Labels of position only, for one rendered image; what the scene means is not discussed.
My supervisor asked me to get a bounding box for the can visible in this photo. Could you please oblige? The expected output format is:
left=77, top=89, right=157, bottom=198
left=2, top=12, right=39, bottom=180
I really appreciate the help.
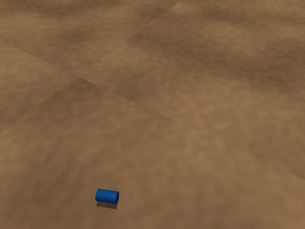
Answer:
left=95, top=189, right=119, bottom=204

